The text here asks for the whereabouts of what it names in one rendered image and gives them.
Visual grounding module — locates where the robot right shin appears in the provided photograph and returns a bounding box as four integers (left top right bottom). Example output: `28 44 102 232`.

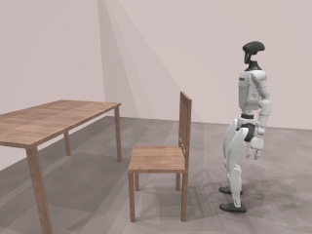
222 157 229 174

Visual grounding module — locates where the robot left hand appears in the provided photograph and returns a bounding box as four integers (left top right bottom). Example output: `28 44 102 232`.
246 136 264 160

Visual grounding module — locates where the chair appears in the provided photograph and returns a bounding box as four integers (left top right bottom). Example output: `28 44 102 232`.
128 91 192 222

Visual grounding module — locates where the robot left thigh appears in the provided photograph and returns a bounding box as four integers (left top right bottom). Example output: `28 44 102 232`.
226 125 254 174

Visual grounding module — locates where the table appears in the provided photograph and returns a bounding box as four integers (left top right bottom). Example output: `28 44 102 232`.
0 99 122 234

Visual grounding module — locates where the robot left forearm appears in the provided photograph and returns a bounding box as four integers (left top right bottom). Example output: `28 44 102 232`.
253 100 272 137

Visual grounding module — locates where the robot left upper arm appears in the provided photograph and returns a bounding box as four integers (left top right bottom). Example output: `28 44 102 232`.
251 70 272 108

